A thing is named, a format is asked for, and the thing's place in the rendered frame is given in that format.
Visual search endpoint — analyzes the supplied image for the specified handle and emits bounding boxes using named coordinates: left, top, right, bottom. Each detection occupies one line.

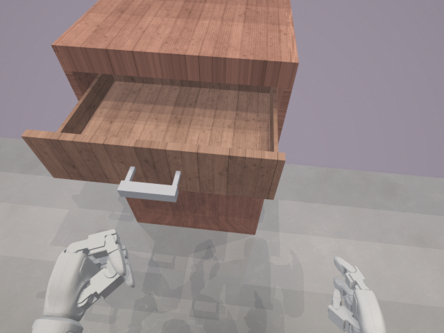
left=117, top=166, right=181, bottom=203

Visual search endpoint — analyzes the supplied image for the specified drawer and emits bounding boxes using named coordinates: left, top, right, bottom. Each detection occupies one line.
left=21, top=74, right=286, bottom=200

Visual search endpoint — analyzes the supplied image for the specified cabinet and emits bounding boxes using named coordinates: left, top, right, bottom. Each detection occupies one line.
left=51, top=0, right=299, bottom=235

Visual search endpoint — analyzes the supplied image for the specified robot left forearm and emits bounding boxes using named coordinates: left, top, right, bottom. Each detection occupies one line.
left=32, top=316, right=83, bottom=333

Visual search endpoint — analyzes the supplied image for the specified robot right hand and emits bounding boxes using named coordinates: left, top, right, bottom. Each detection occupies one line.
left=328, top=256, right=387, bottom=333

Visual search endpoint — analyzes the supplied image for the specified robot left hand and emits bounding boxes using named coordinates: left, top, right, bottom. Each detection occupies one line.
left=43, top=229, right=135, bottom=322

